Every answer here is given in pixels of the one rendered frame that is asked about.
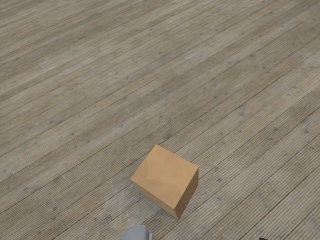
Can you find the carton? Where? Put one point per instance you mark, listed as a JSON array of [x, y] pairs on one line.
[[167, 180]]

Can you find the robot left thigh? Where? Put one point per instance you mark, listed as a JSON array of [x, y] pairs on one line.
[[138, 233]]

